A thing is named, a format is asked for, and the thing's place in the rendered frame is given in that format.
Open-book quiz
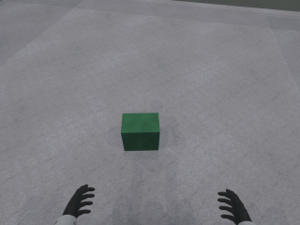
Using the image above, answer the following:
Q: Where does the right robot hand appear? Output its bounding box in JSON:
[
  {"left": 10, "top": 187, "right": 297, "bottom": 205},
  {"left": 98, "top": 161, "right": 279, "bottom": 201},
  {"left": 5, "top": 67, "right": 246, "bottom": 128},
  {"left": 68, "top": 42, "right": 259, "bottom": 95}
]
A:
[{"left": 217, "top": 189, "right": 252, "bottom": 225}]

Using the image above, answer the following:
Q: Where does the carton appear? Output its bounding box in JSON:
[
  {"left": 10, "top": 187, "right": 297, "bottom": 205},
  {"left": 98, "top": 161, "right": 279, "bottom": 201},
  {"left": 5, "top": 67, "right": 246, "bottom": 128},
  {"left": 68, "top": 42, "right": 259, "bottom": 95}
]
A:
[{"left": 121, "top": 112, "right": 160, "bottom": 151}]

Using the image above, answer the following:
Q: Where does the left robot hand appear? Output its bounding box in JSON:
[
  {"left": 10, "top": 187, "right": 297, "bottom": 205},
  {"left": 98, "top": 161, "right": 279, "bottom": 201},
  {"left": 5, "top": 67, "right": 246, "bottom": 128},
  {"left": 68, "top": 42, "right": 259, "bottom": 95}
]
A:
[{"left": 62, "top": 184, "right": 95, "bottom": 218}]

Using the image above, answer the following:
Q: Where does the robot left forearm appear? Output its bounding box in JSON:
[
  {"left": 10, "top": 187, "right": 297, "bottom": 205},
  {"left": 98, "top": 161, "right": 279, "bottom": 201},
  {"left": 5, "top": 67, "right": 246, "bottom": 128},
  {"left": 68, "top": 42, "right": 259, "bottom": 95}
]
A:
[{"left": 53, "top": 215, "right": 77, "bottom": 225}]

